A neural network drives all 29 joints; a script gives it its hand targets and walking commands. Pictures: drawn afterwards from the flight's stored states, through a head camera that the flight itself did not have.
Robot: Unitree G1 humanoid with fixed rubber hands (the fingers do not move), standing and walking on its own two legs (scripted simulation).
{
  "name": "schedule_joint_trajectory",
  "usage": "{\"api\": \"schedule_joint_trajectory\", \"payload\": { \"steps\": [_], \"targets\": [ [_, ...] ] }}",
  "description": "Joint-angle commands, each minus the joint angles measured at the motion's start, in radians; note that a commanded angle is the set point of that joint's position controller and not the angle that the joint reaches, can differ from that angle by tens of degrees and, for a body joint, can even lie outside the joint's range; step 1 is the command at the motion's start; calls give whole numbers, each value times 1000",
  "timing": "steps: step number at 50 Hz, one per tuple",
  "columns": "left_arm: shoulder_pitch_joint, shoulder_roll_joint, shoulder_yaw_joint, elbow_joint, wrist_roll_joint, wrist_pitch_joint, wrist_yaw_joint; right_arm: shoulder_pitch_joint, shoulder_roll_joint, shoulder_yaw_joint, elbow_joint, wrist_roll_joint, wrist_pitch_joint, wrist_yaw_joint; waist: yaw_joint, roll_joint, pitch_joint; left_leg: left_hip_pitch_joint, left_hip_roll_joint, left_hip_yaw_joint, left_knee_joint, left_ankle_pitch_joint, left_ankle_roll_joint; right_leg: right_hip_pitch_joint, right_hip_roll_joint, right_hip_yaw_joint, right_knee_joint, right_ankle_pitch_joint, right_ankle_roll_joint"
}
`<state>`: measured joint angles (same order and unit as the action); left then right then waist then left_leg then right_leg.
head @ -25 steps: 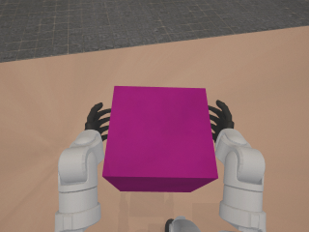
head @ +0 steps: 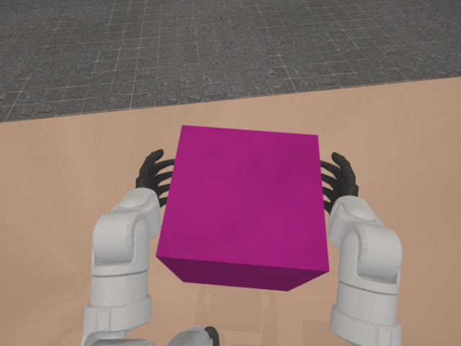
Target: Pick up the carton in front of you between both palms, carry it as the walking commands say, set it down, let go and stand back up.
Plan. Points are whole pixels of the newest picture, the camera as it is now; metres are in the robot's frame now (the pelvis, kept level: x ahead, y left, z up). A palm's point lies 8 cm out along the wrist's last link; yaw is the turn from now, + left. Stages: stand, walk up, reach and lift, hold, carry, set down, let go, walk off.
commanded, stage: carry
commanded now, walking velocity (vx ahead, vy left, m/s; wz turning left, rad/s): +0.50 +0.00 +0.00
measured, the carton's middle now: (241, 218) +0.33 +0.01 +0.03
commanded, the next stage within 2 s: none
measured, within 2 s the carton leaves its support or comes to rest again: neither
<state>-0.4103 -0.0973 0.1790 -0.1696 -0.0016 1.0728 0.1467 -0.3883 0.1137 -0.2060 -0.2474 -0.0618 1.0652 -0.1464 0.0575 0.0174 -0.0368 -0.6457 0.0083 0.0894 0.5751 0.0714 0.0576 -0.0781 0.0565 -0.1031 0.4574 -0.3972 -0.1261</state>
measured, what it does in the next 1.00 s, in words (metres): goes down: left foot 0.04 m lower, then right foot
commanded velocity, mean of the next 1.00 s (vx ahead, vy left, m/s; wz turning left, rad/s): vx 0.50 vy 0.00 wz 0.00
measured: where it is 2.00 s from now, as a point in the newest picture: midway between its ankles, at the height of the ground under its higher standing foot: (233, 163)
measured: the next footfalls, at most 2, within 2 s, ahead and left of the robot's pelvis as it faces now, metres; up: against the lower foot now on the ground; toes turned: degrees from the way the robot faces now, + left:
left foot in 0.08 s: +0.22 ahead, +0.06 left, -0.04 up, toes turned +4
right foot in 0.54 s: +0.54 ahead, -0.08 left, -0.07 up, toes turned -2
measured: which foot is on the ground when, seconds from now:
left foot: up 0.00-0.06, down 0.08-0.54, up 0.56-1.00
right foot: down 0.00-0.08, up 0.10-0.52, down 0.54-1.00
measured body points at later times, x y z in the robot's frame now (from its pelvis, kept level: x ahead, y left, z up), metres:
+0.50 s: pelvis +0.35 +0.00 -0.05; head +0.37 -0.01 +0.40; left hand +0.69 +0.13 +0.05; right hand +0.68 -0.18 +0.06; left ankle +0.19 +0.05 -0.76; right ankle +0.50 -0.09 -0.77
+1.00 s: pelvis +0.66 +0.02 -0.08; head +0.66 +0.02 +0.37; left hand +0.99 +0.18 +0.03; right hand +1.00 -0.12 +0.04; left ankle +0.80 +0.11 -0.80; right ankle +0.50 -0.08 -0.79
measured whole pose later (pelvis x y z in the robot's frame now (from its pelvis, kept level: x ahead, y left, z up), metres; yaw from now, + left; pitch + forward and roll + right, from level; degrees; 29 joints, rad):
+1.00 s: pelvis +0.66 +0.02 -0.08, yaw +0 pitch +5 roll -1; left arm -0.44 -0.10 0.16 -0.04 0.03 1.10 0.16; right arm -0.41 0.09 -0.24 -0.12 -0.06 1.10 -0.13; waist 0.05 0.02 -0.11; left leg -0.54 0.03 0.09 0.49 0.07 0.06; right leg -0.08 0.03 -0.06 0.53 -0.42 -0.05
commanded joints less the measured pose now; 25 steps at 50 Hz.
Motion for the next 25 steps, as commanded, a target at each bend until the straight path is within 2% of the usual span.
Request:
{"api": "schedule_joint_trajectory", "payload": {
  "steps": [1, 2, 3, 4, 5, 6, 7, 8, 9, 10, 11, 12, 13, 14, 15, 16, 17, 18, 19, 20, 21, 22, 23, 24, 25],
  "targets": [
    [-488, -720, -654, -86, -264, 0, -104, -517, 713, 707, 4, 234, 32, 70, 33, -133, -313, 150, -133, 160, -193, 101, 21, 246, -129, 51, 202, 1068, 23],
    [-488, -690, -644, -96, -235, 8, -101, -464, 689, 668, 63, 219, 49, 76, -10, -121, -335, 327, -124, 151, -182, 141, 29, 142, -151, 58, 315, 1060, 41],
    [-532, -701, -661, -68, -243, 15, -97, -409, 664, 618, 90, 213, 53, 82, -91, -96, -415, 546, -37, 90, -216, 214, 49, 38, -137, 19, 455, 866, 68],
    [-589, -712, -678, -119, -256, 16, -100, -434, 648, 614, 57, 204, 47, 80, -115, 0, -454, 779, 148, -90, -69, 564, 81, -197, -93, 20, 596, 395, 97],
    [-608, -732, -667, -116, -262, 29, -96, -417, 652, 608, 79, 206, 53, 76, -104, 174, -532, 1029, 332, -358, 60, 777, 154, -489, 4, 61, 773, -201, 100],
    [-559, -719, -659, -41, -249, 36, -87, -445, 652, 594, 117, 217, 62, 74, -157, 232, -528, 1119, 368, -529, 5, 690, 281, -704, 43, 111, 1042, -247, 114],
    [-571, -752, -635, -66, -240, 31, -78, -496, 688, 641, 77, 265, 53, 78, -195, 218, -536, 1105, 393, -570, -27, 520, 327, -817, 23, 119, 1101, -204, 102],
    [-588, -766, -608, -65, -223, 29, -78, -536, 748, 667, 53, 271, 46, 81, -194, 114, -506, 1061, 382, -606, -78, 294, 354, -880, -22, 161, 1128, -191, 86],
    [-581, -780, -575, -62, -194, 23, -73, -498, 804, 680, 97, 310, 46, 100, -135, -44, -467, 876, 322, -515, -108, 220, 286, -801, -64, 181, 1016, -102, 71],
    [-672, -794, -616, -102, -213, 6, -78, -552, 874, 696, 100, 325, 33, 117, -115, -53, -451, 810, 280, -436, -119, 212, 223, -722, -100, 158, 845, -20, 71],
    [-592, -827, -605, -46, -181, -5, -78, -683, 903, 768, 23, 387, 11, 130, -118, -9, -438, 713, 275, -417, -152, 173, 222, -661, -92, 141, 785, -30, 65],
    [-611, -840, -599, -89, -184, -31, -79, -742, 938, 799, -56, 425, -8, 141, -94, -32, -421, 646, 270, -394, -159, 174, 201, -632, -101, 153, 764, -9, 73],
    [-591, -816, -600, -83, -156, -42, -77, -762, 949, 808, 1, 439, -6, 148, -97, 12, -421, 674, 243, -268, -152, 253, 186, -646, -100, 122, 658, 30, 77],
    [-574, -800, -597, -44, -133, -34, -75, -658, 892, 766, 50, 411, -11, 147, -93, 45, -405, 637, 230, -248, -177, 280, 179, -600, -107, 86, 620, 70, 82],
    [-612, -813, -645, -131, -166, -46, -78, -607, 885, 772, 20, 396, -21, 146, -97, 44, -392, 644, 213, -210, -175, 361, 157, -610, -94, 65, 525, 157, 76],
    [-616, -791, -650, -96, -170, -45, -76, -573, 885, 739, 104, 388, -18, 146, -107, 122, -412, 709, 197, -189, -137, 385, 170, -618, -101, 71, 459, 202, 77],
    [-563, -803, -654, -134, -170, -52, -77, -609, 870, 767, 18, 401, -28, 144, -130, 103, -392, 695, 170, -157, -135, 436, 136, -614, -75, 38, 364, 306, 79],
    [-602, -799, -684, -134, -182, -49, -74, -572, 850, 746, 56, 361, -16, 140, -142, 81, -380, 730, 127, -126, -101, 503, 95, -596, -42, -3, 298, 361, 68],
    [-546, -776, -658, -60, -171, -37, -71, -506, 807, 733, 96, 352, -14, 132, -133, 85, -376, 741, 130, -109, -107, 500, 112, -570, -34, -11, 262, 362, 72],
    [-490, -741, -639, -77, -143, -31, -70, -534, 800, 745, 65, 355, -11, 125, -144, 35, -336, 676, 115, -101, -118, 444, 117, -504, -28, -21, 169, 422, 58],
    [-543, -720, -646, -137, -163, -32, -67, -544, 812, 741, 61, 369, -7, 124, -174, 52, -320, 730, 116, -86, -110, 428, 109, -512, -15, -59, 107, 481, 60],
    [-532, -736, -643, -66, -152, -13, -67, -531, 761, 709, 45, 337, -7, 123, -141, 166, -323, 740, 88, -57, -82, 373, 97, -465, -8, -61, 37, 496, 51],
    [-565, -708, -646, -119, -179, -14, -62, -497, 762, 702, 85, 339, 4, 116, -134, 143, -297, 695, 109, -71, -78, 445, 90, -378, 0, -72, 28, 509, 36],
    [-520, -677, -632, -107, -169, -3, -63, -489, 739, 685, 76, 325, 13, 107, -88, 115, -351, 670, 157, -83, -11, 473, 65, -262, -29, -21, 29, 538, 19],
    [-498, -638, -599, -60, -157, 13, -62, -431, 701, 663, 151, 286, 33, 101, -37, 55, -381, 655, 105, -37, 202, 370, 24, -130, -59, 0, -69, 518, 28]
  ]
}}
